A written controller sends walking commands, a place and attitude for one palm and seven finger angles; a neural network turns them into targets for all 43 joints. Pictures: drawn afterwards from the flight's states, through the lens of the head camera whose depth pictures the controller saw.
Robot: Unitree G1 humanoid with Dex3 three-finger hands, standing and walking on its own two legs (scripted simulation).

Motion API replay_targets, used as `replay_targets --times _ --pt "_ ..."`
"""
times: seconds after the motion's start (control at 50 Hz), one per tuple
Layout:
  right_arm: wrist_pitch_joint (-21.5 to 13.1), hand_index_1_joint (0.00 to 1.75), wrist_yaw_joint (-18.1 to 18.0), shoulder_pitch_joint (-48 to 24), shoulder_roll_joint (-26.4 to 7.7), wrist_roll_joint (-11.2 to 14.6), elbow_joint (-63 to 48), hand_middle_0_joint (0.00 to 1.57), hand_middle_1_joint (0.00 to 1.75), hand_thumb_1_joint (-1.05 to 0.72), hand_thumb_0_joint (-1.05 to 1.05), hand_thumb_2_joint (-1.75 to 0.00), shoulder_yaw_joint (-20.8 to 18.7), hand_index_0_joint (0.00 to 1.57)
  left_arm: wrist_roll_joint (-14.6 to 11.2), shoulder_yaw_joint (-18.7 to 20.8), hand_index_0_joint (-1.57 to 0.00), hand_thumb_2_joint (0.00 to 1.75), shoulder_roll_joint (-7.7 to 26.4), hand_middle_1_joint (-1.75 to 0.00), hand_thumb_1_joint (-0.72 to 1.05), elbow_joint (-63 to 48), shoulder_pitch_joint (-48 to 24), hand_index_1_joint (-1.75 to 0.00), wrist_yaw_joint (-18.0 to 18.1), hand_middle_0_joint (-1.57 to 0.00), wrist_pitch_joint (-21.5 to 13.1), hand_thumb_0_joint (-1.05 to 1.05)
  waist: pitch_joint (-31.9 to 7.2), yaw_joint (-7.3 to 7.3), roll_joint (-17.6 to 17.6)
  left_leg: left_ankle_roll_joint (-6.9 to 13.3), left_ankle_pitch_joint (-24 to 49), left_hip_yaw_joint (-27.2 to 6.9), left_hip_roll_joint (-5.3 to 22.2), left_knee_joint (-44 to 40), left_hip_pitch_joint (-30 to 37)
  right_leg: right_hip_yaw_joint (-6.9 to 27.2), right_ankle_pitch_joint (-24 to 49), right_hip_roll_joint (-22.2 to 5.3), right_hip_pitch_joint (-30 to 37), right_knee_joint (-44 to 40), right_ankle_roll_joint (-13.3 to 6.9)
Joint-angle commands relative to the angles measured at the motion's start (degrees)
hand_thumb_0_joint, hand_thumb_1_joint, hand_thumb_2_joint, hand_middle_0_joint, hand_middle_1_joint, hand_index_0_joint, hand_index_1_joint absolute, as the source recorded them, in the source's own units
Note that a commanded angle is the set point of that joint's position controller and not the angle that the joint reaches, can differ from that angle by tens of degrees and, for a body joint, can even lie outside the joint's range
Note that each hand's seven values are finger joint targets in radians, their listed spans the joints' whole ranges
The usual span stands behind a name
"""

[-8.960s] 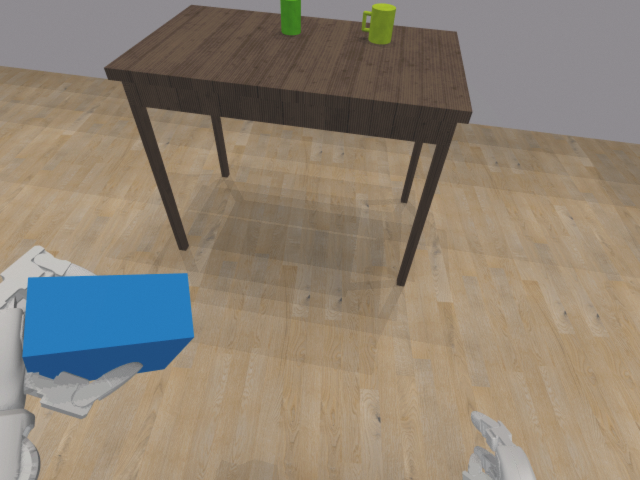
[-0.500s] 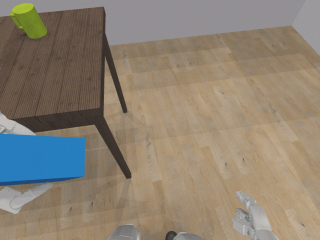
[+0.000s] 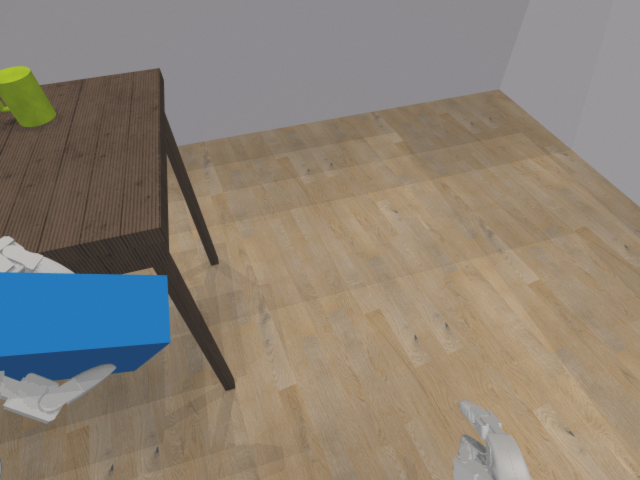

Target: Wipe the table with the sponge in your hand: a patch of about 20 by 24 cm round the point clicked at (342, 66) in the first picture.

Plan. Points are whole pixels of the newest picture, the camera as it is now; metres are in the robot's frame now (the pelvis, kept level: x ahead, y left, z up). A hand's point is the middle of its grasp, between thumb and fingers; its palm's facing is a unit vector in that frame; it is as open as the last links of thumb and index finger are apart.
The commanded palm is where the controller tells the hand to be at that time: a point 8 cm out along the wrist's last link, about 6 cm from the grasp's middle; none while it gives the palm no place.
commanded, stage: take the last steps up to it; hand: left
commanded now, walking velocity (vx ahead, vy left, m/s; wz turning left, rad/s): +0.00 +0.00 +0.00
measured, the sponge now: (104, 330) +0.21 +0.23 +0.15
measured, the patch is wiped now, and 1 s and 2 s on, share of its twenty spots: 0.00 0.00 0.00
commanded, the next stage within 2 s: come to a stop and stand still in 1.40 s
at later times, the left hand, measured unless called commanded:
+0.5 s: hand (79, 379) +0.16 +0.21 +0.18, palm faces +0.40 -0.76 -0.52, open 10.6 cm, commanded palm +0.11 +0.24 +0.19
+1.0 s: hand (48, 379) +0.16 +0.25 +0.16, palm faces +0.45 -0.77 -0.45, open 10.6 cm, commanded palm +0.09 +0.29 +0.19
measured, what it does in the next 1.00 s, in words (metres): steps on the spot: right foot, then left foot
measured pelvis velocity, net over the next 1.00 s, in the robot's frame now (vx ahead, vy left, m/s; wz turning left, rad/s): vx -0.04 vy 0.00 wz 0.09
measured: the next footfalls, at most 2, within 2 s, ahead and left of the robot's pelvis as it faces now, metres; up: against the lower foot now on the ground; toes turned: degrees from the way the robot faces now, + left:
right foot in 0.06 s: +0.06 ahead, -0.09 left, +0.00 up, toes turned -3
left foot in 0.66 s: -0.02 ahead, +0.13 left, +0.00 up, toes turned +9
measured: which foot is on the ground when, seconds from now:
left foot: down 0.00-0.08, up 0.10-0.64, down 0.66-0.90, up 0.92-1.00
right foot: up 0.00-0.04, down 0.06-1.00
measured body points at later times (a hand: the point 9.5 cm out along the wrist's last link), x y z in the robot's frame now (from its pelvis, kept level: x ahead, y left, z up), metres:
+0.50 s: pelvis -0.04 -0.04 +0.02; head -0.02 -0.06 +0.47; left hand +0.13 +0.25 +0.21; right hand +0.11 -0.32 -0.08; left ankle -0.06 +0.11 -0.69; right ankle +0.02 -0.09 -0.73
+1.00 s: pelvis -0.04 +0.00 +0.00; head -0.01 -0.03 +0.45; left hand +0.13 +0.29 +0.18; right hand +0.13 -0.20 -0.13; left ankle -0.07 +0.12 -0.66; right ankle -0.03 -0.09 -0.73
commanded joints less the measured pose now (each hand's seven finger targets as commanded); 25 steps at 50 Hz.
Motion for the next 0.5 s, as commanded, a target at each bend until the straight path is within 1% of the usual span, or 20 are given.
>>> replay_targets --times 0.0,0.02,0.04,0.06,0.08,0.1,0.12,0.14,0.16,0.18,0.22,0.24,0.3,0.32,0.36,0.4,0.42,0.44,0.46,0.48 --pt "-4.91 0.3 -0.81 -3.62 -9.84 0.47 -6.02 0.2 0.3 -0.9 0.0 -0.9 -3.45 0.2 0.46 0.24 -1.2 1.3 5.35 -1.6 0.1 -10.8 -11.85 -1.6 1.21 -1.2 -2.97 0.0 -2.25 -2.5 6.33 6.26 20.13 -3.51 11.68 1.01 -4.08 -4.4 8.27 -1.92 12.6 -17.45 0.79" --pt "-5.19 0.3 -1.03 -3.87 -9.63 0.57 -5.65 0.2 0.3 -0.9 0.0 -0.9 -3.51 0.2 1.2 0.01 -1.2 1.3 6.08 -1.6 0.1 -11.0 -14.71 -1.6 1.35 -1.2 -2.93 0.0 -3.51 -2.76 2.36 4.96 14.24 -1.44 8.38 7.44 -5.48 -1.54 15.22 -4.66 15.88 -22.93 -0.57" --pt "-5.31 0.3 -1.27 -4.51 -8.32 0.52 -5.73 0.2 0.3 -0.9 0.0 -0.9 -3.39 0.2 1.54 1.68 -1.2 1.3 9.02 -1.6 0.1 -10.5 -15.99 -1.6 1.86 -1.2 -3.0 0.0 -5.35 -3.7 -10.22 2.78 2.47 0.88 2.09 17.62 -11.34 11.96 27.94 -14.28 19.55 -25.66 -4.72" --pt "-5.71 0.3 -1.72 -6.92 -7.57 0.26 -6.33 0.2 0.3 -0.9 0.0 -0.9 -2.89 0.2 1.07 4.23 -1.2 1.3 11.26 -1.6 0.1 -9.67 -14.82 -1.6 2.25 -1.2 -3.08 0.0 -5.64 -2.76 -18.85 1.66 -13.91 -0.87 -3.02 27.16 -17.0 22.89 36.92 -22.3 19.18 -28.37 -9.57" --pt "-5.4 0.3 -1.82 -6.39 -8.88 0.3 -5.34 0.2 0.3 -0.9 0.0 -0.9 -3.67 0.2 0.72 3.96 -1.2 1.3 10.87 -1.6 0.1 -10.89 -14.33 -1.6 2.11 -1.2 -3.25 0.0 -8.23 -2.6 -16.04 2.04 -11.88 -6.04 -2.84 32.75 -13.8 24.12 27.63 -22.89 17.64 -31.25 -7.83" --pt "-4.99 0.3 -1.89 -7.27 -8.49 0.19 -5.56 0.2 0.3 -0.9 0.0 -0.9 -3.6 0.2 0.23 5.27 -1.2 1.3 11.62 -1.6 0.1 -12.95 -11.22 -1.6 2.15 -1.2 -3.87 0.0 -6.68 -1.98 -10.43 2.32 -9.28 -7.46 -2.15 33.27 -13.34 24.49 17.47 -22.39 15.19 -33.15 -7.04" --pt "-4.1 0.3 -1.78 -9.3 -7.25 -0.18 -5.18 0.2 0.3 -0.9 0.0 -0.9 -2.58 0.2 0.07 10.01 -1.2 1.3 15.1 -1.6 0.1 -14.19 -5.76 -1.6 2.73 -1.2 -4.34 0.0 -8.38 -1.47 -1.76 2.25 -6.93 -7.43 -1.99 32.75 -14.73 23.86 13.65 -21.54 15.96 -32.17 -8.19" --pt "-3.16 0.3 -1.59 -9.07 -6.0 -0.21 -5.05 0.2 0.3 -0.9 0.0 -0.9 -1.91 0.2 -0.2 8.67 -1.2 1.3 12.89 -1.6 0.1 -14.85 -1.47 -1.6 2.72 -1.2 -4.62 0.0 -8.11 -2.07 -0.24 2.2 -4.67 -7.27 -1.78 32.22 -15.96 20.78 12.53 -21.12 16.8 -31.77 -9.47" --pt "-2.56 0.3 -1.44 -8.59 -5.83 -0.23 -5.28 0.2 0.3 -0.9 0.0 -0.9 -1.77 0.2 -0.37 9.11 -1.2 1.3 12.51 -1.6 0.1 -15.63 0.81 -1.6 2.87 -1.2 -4.99 0.0 -8.12 -2.5 -0.85 1.94 -3.23 -6.79 -1.74 30.73 -16.52 18.05 13.48 -20.51 17.42 -32.0 -9.56" --pt "-2.29 0.3 -1.29 -8.02 -5.9 -0.48 -5.12 0.2 0.3 -0.9 0.0 -0.9 -1.71 0.2 -0.47 9.78 -1.2 1.3 12.38 -1.6 0.1 -16.24 1.87 -1.6 3.12 -1.2 -5.51 0.0 -9.68 -2.86 -1.65 1.78 -2.53 -6.06 -1.88 28.22 -16.81 15.64 14.93 -20.0 19.25 -31.97 -9.43" --pt "-1.99 0.3 -1.47 -7.31 -6.25 -0.54 -4.83 0.2 0.3 -0.9 0.0 -0.9 -2.31 0.2 -0.77 10.72 -1.2 1.3 12.16 -1.6 0.1 -14.09 4.69 -1.6 3.3 -1.2 -6.1 0.0 -10.85 -2.93 -4.9 1.73 -2.61 -5.13 -2.12 23.13 -15.9 12.59 15.89 -19.36 21.22 -32.41 -8.58" --pt "-2.16 0.3 -1.51 -6.93 -6.59 -0.65 -5.01 0.2 0.3 -0.9 0.0 -0.9 -2.6 0.2 -0.72 11.1 -1.2 1.3 12.03 -1.6 0.1 -13.08 5.55 -1.6 3.42 -1.2 -6.27 0.0 -10.68 -2.62 -6.47 1.9 -2.94 -4.55 -2.39 20.94 -15.99 13.24 16.04 -19.56 21.84 -33.02 -8.68" --pt "-2.8 0.3 -1.75 -5.51 -7.58 -0.68 -4.7 0.2 0.3 -0.9 0.0 -0.9 -3.45 0.2 -0.83 9.97 -1.2 1.3 10.45 -1.6 0.1 -10.43 6.85 -1.6 3.58 -1.2 -6.57 0.0 -10.88 -2.26 -5.42 2.63 -4.85 -3.64 -3.05 15.28 -16.0 16.14 14.25 -20.62 23.91 -34.04 -8.21" --pt "-2.85 0.3 -1.78 -5.37 -7.69 -0.46 -4.53 0.2 0.3 -0.9 0.0 -0.9 -3.56 0.2 -0.93 9.13 -1.2 1.3 9.72 -1.6 0.1 -9.06 7.2 -1.6 3.46 -1.2 -6.48 0.0 -10.41 -2.24 -5.03 2.89 -5.35 -3.34 -2.98 13.28 -15.47 15.71 13.26 -21.18 24.18 -33.94 -8.33" --pt "-3.29 0.3 -1.62 -4.33 -8.14 -0.8 -4.34 0.2 0.3 -0.9 0.0 -0.9 -3.82 0.2 -0.6 7.78 -1.2 1.3 9.02 -1.6 0.1 -8.82 5.34 -1.6 3.41 -1.2 -6.47 0.0 -10.42 -2.31 -7.0 3.37 -5.81 -2.35 -3.3 10.79 -14.46 15.61 9.99 -21.6 23.76 -34.23 -9.03" --pt "-3.51 0.3 -1.73 -4.11 -8.67 -0.93 -4.09 0.2 0.3 -0.9 0.0 -0.9 -4.19 0.2 -0.36 6.11 -1.2 1.3 8.18 -1.6 0.1 -8.0 3.43 -1.6 3.31 -1.2 -6.27 0.0 -9.35 -2.28 -8.4 3.85 -6.25 -1.7 -3.88 9.51 -13.11 15.88 6.64 -21.66 21.87 -35.04 -8.96" --pt "-3.57 0.3 -1.81 -4.58 -8.83 -0.76 -4.01 0.2 0.3 -0.9 0.0 -0.9 -4.27 0.2 -0.28 4.82 -1.2 1.3 7.83 -1.6 0.1 -8.27 1.5 -1.6 3.19 -1.2 -6.04 0.0 -8.16 -2.36 -7.9 4.05 -6.6 -1.71 -3.62 8.47 -12.08 15.99 4.45 -22.52 20.44 -35.36 -9.25" --pt "-3.69 0.3 -1.91 -4.36 -8.89 -1.01 -4.13 0.2 0.3 -0.9 0.0 -0.9 -4.33 0.2 0.04 4.17 -1.2 1.3 7.78 -1.6 0.1 -8.85 0.2 -1.6 3.15 -1.2 -6.06 0.0 -7.58 -2.23 -7.79 4.35 -7.0 -1.02 -4.02 7.76 -10.47 16.04 2.01 -22.41 18.43 -36.24 -9.32" --pt "-3.93 0.3 -1.94 -4.17 -8.86 -1.18 -4.06 0.2 0.3 -0.9 0.0 -0.9 -4.36 0.2 0.21 3.45 -1.2 1.3 7.72 -1.6 0.1 -9.97 -1.86 -1.6 3.18 -1.2 -6.22 0.0 -7.46 -2.4 -8.66 4.55 -6.84 -0.79 -4.11 6.42 -9.14 15.6 -0.01 -22.6 17.17 -36.46 -9.55" --pt "-4.09 0.3 -2.01 -3.97 -8.93 -1.34 -3.99 0.2 0.3 -0.9 0.0 -0.9 -4.38 0.2 0.44 3.42 -1.2 1.3 8.18 -1.6 0.1 -10.57 -2.81 -1.6 3.31 -1.2 -6.27 0.0 -7.21 -2.36 -8.27 4.75 -6.69 -0.08 -4.55 5.04 -7.49 15.16 -1.53 -22.19 15.99 -36.84 -9.34"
